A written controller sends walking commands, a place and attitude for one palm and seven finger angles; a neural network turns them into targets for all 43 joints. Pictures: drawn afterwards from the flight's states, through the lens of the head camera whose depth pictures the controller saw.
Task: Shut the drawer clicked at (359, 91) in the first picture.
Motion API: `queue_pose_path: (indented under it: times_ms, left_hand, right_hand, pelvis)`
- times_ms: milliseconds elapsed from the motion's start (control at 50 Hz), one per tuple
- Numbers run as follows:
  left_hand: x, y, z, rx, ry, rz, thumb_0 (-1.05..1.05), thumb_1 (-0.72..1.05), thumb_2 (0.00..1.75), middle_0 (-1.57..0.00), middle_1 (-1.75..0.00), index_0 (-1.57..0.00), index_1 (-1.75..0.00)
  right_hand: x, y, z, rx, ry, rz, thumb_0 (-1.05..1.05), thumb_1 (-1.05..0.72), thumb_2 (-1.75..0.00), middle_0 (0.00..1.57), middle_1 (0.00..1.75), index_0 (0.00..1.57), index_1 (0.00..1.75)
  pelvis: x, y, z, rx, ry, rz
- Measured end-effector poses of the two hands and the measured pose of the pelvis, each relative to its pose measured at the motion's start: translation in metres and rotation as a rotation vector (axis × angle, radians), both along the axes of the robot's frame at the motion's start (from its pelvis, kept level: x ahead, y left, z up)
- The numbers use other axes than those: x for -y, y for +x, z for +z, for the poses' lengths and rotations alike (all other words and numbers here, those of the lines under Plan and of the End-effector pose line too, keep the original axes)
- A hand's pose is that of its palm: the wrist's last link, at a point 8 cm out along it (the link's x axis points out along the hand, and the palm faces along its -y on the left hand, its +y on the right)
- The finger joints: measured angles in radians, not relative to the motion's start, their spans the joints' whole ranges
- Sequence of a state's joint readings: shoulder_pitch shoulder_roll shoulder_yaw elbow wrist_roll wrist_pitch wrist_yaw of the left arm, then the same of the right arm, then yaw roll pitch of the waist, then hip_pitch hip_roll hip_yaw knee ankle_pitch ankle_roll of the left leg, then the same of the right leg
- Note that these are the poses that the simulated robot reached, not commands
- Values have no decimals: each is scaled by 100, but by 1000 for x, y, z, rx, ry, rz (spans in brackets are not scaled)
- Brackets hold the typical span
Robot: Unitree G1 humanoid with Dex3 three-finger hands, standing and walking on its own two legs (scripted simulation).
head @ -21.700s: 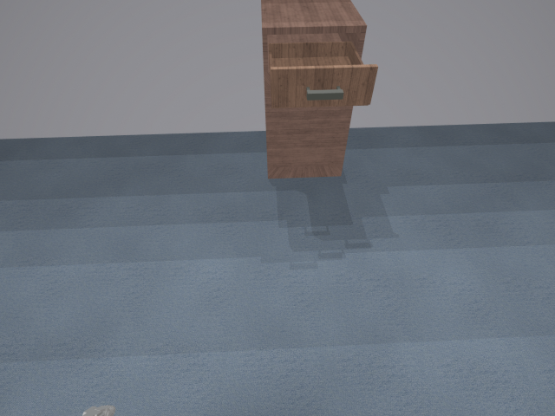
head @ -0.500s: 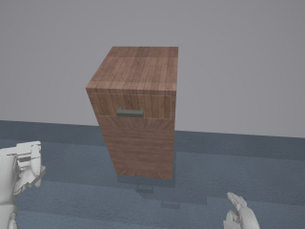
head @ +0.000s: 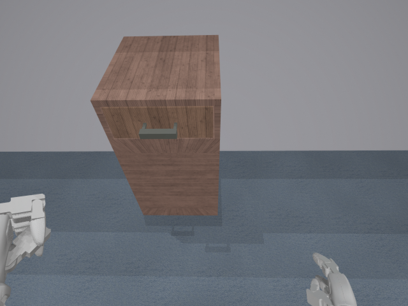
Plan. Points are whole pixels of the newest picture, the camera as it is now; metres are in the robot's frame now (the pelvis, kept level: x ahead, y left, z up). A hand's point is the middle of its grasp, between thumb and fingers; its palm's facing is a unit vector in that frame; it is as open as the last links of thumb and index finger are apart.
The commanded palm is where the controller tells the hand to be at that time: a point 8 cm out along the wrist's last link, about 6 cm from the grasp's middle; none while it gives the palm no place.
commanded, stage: step back with the hand held close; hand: left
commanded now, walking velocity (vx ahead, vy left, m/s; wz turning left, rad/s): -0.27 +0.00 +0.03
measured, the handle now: (159, 129) +0.65 +0.20 -0.09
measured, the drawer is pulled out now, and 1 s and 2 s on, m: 0.00 0.00 0.00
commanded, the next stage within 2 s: stop stepping back and stand still in 1.12 s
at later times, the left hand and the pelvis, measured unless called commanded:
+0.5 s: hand (7, 286) +0.12 +0.24 +0.16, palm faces +0.38 -0.81 -0.44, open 3.2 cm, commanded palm +0.06 +0.29 +0.17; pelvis -0.07 +0.01 -0.02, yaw +1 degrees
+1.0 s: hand out of the picture +0.05 +0.24 +0.17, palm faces +0.34 -0.81 -0.48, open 3.2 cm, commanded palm -0.01 +0.29 +0.17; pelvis -0.13 +0.01 -0.02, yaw +3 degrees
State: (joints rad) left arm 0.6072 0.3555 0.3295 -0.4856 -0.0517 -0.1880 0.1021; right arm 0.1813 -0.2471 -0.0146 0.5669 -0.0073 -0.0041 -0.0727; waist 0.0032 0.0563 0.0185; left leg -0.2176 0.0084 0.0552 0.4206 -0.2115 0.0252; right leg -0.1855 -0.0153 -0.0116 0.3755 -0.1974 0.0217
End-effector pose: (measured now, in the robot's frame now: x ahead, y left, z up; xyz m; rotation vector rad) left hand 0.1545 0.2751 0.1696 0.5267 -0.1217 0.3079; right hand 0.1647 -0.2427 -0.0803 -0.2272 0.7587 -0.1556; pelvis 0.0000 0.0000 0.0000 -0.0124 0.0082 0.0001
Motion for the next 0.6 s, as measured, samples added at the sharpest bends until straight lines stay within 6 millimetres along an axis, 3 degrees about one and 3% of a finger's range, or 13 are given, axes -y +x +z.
queue_pose_path:
  times_ms: [160,320,460,600]
  left_hand:
    - [-12,-19,4,19,41,-9,1,88,90,-140,-160,-140,-160]
    - [-12,-48,3,68,60,8,1,89,90,-140,-160,-140,-160]
    - [-8,-70,2,125,33,1,1,88,90,-141,-160,-140,-160]
    - [-15,-76,5,167,50,-23,1,88,90,-141,-160,-140,-160]
  right_hand:
    - [-13,-20,-3,-16,-3,-9,1,-90,-90,20,30,20,30]
    - [-26,-33,-4,43,18,29,1,-90,-90,20,30,20,30]
    - [-21,-54,-5,44,-11,39,1,-90,-90,20,30,20,30]
    - [-14,-84,-3,13,-60,-3,1,-90,-90,20,30,20,30]
  pelvis:
    - [-9,-19,-3,-8,5,3]
    - [-9,-44,-11,0,3,10]
    - [-8,-62,-15,-1,-20,13]
    - [-13,-75,-14,-2,-38,33]
